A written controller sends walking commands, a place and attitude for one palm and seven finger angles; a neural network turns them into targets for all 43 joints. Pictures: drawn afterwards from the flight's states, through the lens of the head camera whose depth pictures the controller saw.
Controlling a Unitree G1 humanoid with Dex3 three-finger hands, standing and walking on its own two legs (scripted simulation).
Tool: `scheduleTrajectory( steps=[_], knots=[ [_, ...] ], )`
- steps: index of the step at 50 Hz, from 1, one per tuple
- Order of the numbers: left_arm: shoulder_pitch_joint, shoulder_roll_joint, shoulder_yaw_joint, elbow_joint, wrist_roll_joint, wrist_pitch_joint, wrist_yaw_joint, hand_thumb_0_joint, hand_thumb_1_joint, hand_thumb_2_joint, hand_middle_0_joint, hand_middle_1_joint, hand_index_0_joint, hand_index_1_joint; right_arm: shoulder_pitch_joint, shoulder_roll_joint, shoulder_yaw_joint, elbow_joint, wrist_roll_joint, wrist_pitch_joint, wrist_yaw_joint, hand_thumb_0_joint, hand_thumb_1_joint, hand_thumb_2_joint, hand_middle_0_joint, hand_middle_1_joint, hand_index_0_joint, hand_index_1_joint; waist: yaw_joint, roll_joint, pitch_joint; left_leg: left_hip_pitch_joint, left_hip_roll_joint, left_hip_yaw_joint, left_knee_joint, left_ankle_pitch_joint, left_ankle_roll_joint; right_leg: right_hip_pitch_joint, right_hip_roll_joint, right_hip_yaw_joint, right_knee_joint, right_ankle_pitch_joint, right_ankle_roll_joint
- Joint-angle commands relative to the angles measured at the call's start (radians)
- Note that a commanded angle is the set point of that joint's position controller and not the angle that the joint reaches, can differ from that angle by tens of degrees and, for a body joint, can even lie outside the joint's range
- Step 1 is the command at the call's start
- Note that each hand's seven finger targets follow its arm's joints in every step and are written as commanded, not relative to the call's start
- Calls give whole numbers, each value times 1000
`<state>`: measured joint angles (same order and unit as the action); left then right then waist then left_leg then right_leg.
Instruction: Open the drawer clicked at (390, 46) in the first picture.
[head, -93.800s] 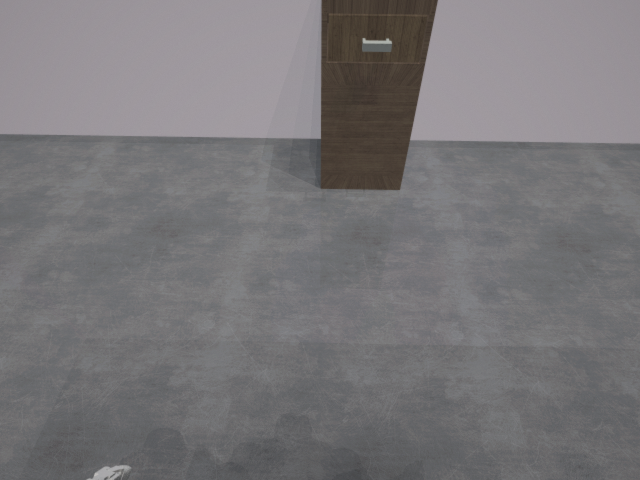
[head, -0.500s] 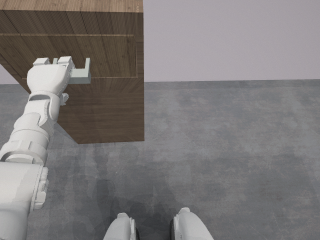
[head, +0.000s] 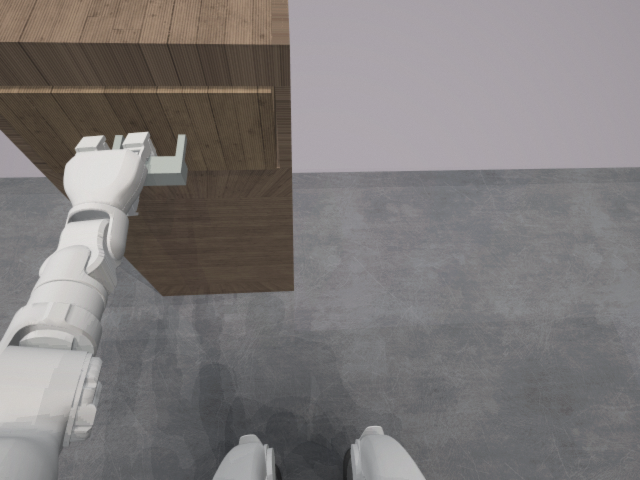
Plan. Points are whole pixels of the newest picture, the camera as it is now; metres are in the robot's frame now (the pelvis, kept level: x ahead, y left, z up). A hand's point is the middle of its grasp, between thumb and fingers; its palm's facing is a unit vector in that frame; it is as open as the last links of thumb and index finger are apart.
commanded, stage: pull the drawer open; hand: left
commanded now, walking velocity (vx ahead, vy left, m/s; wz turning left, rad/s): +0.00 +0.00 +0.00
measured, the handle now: (148, 156) +0.54 +0.22 +0.00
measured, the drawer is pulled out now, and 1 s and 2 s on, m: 0.01 0.14 0.25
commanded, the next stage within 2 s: none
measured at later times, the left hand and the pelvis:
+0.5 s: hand (116, 254) +0.40 +0.25 -0.01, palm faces -0.05 -0.04 -1.00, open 6.4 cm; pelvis +0.00 +0.00 +0.01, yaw +1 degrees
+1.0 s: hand (110, 294) +0.35 +0.24 -0.02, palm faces -0.03 -0.04 -1.00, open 6.4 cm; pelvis -0.01 -0.01 +0.01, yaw +1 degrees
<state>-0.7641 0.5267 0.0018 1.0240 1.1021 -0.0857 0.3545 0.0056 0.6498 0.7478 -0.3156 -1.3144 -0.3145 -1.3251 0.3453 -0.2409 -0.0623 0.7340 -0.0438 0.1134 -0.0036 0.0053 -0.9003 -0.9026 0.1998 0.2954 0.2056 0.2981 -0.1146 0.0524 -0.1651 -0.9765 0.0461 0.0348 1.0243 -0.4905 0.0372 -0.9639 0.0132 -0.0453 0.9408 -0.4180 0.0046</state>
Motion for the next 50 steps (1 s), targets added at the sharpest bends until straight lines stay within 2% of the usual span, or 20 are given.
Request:
scheduleTrajectory(
  steps=[1, 3, 5, 10, 11, 13, 15, 16, 18, 21, 24, 26, 28, 30, 33, 35, 38, 40, 44, 50],
  knots=[
    [-216, 88, -2, -217, -15, -53, 21, 0, 900, 900, -400, -1350, -400, -1350, 143, -163, -60, -52, -3, 3, -8, 0, -900, -900, 200, 300, 200, 300, 4, 69, -471, 460, -19, -54, -96, 657, -14, 206, 54, -12, -81, 407, -41],
    [-161, 70, -3, -247, -21, -55, 27, 0, 900, 900, -400, -1350, -400, -1350, 133, -159, -62, -61, -3, 4, -4, 0, -900, -900, 200, 300, 200, 300, 17, 66, -473, 469, -19, -49, -106, 662, -14, 228, 53, -13, -88, 411, -41],
    [-143, 79, 10, -246, -22, -56, 34, 0, 900, 900, -400, -1350, -400, -1350, 122, -162, -63, -58, -1, 10, -7, 0, -900, -900, 200, 300, 200, 300, 13, 22, -438, 450, -19, -49, -113, 652, -11, 239, 52, -10, -93, 423, -41],
    [-100, 63, 12, -310, -9, -64, 65, 0, 900, 900, -400, -1350, -400, -1350, 92, -157, -67, -68, 0, 15, -6, 0, -900, -900, 200, 300, 200, 300, 29, 31, -429, 474, -21, -49, -125, 659, -13, 243, 49, -10, -95, 417, -45],
    [-103, 16, -25, -330, -9, -66, 71, 0, 900, 900, -400, -1350, -400, -1350, 86, -150, -68, -72, -1, 14, -4, 0, -900, -900, 200, 300, 200, 300, 20, 48, -433, 492, -19, -49, -125, 670, -15, 232, 48, -14, -95, 414, -43],
    [-62, 20, -12, -329, -5, -60, 82, 0, 900, 900, -400, -1350, -400, -1350, 73, -150, -69, -76, 0, 17, -3, 0, -900, -900, 200, 300, 200, 300, 28, 26, -401, 488, -19, -49, -129, 662, -16, 234, 49, -14, -101, 409, -44],
    [-54, 24, -3, -360, -8, -59, 91, 0, 900, 900, -400, -1350, -400, -1350, 61, -149, -70, -82, 0, 17, -4, 0, -900, -900, 200, 300, 200, 300, 36, 29, -418, 499, -21, -51, -131, 675, -16, 250, 48, -13, -98, 419, -47],
    [-43, 0, -22, -360, -4, -56, 96, 0, 900, 900, -400, -1350, -400, -1350, 54, -144, -69, -83, 2, 19, -3, 0, -900, -900, 200, 300, 200, 300, 31, 38, -409, 504, -22, -49, -132, 671, -16, 241, 47, -14, -101, 416, -44],
    [-43, 11, -13, -357, -2, -53, 103, 0, 900, 900, -400, -1350, -400, -1350, 43, -145, -67, -85, 3, 19, -5, 0, -900, -900, 200, 300, 200, 300, 31, 1, -389, 477, -27, -45, -138, 608, -13, 254, 46, -11, -107, 399, -44],
    [-26, -11, -27, -370, -2, -49, 112, 0, 900, 900, -400, -1350, -400, -1350, 25, -140, -67, -95, 5, 15, -8, 0, -900, -900, 200, 300, 200, 300, 36, 19, -382, 483, -32, -42, -145, 583, -12, 254, 44, -11, -111, 384, -46],
    [-7, 31, 5, -376, 5, -47, 117, 0, 900, 900, -400, -1350, -400, -1350, 8, -141, -64, -101, 8, 13, -13, 0, -900, -900, 200, 300, 200, 300, 48, -9, -376, 451, -42, -32, -147, 530, -8, 287, 42, -2, -113, 389, -48],
    [3, 7, -14, -389, 7, -47, 120, 0, 900, 900, -400, -1350, -400, -1350, -5, -137, -60, -110, 9, 10, -14, 0, -900, -900, 200, 300, 200, 300, 51, 20, -377, 461, -41, -37, -150, 533, -11, 269, 42, -6, -107, 373, -50],
    [-3, -22, -38, -385, 5, -43, 123, 0, 900, 900, -400, -1350, -400, -1350, -14, -134, -61, -112, 10, 5, -13, 0, -900, -900, 200, 300, 200, 300, 41, 8, -346, 449, -44, -32, -153, 486, -9, 259, 42, -8, -116, 349, -49],
    [-3, 30, 0, -392, 9, -41, 126, 0, 900, 900, -400, -1350, -400, -1350, -22, -141, -58, -113, 10, 4, -18, 0, -900, -900, 200, 300, 200, 300, 52, 10, -363, 443, -47, -35, -156, 476, -9, 274, 42, -4, -111, 348, -52],
    [25, 5, -17, -394, 11, -36, 126, 0, 900, 900, -400, -1350, -400, -1350, -30, -137, -58, -120, 11, 0, -20, 0, -900, -900, 200, 300, 200, 300, 54, 6, -358, 438, -49, -27, -158, 453, -8, 276, 40, -2, -117, 340, -50],
    [56, 43, 17, -398, 7, -36, 126, 0, 900, 900, -400, -1350, -400, -1350, -37, -141, -56, -122, 12, -1, -24, 0, -900, -900, 200, 300, 200, 300, 65, 0, -360, 430, -51, -27, -163, 444, -8, 295, 40, 1, -117, 340, -52],
    [117, 9, -1, -445, 1, -38, 126, 0, 900, 900, -400, -1350, -400, -1350, -50, -133, -56, -136, 13, -6, -22, 0, -900, -900, 200, 300, 200, 300, 78, 17, -369, 453, -50, -21, -167, 462, -9, 303, 41, 1, -120, 347, -52],
    [191, 38, 33, -471, -8, -35, 126, 0, 900, 900, -400, -1350, -400, -1350, -59, -138, -54, -145, 14, -8, -23, 0, -900, -900, 200, 300, 200, 300, 93, -1, -377, 447, -49, -24, -174, 485, -10, 337, 42, 2, -119, 367, -54],
    [271, -5, 7, -525, -16, -27, 135, 0, 900, 900, -400, -1350, -400, -1350, -79, -133, -53, -155, 17, -15, -21, 0, -900, -900, 200, 300, 200, 300, 91, -1, -331, 447, -47, -20, -187, 454, -11, 329, 42, -1, -131, 342, -52],
    [269, 15, 22, -564, -6, -12, 151, 0, 900, 900, -400, -1350, -400, -1350, -92, -140, -50, -151, 14, -30, -29, 0, -900, -900, 200, 300, 200, 300, 86, -13, -297, 437, -45, -29, -200, 404, -12, 311, 40, -5, -131, 293, -54]
  ],
)
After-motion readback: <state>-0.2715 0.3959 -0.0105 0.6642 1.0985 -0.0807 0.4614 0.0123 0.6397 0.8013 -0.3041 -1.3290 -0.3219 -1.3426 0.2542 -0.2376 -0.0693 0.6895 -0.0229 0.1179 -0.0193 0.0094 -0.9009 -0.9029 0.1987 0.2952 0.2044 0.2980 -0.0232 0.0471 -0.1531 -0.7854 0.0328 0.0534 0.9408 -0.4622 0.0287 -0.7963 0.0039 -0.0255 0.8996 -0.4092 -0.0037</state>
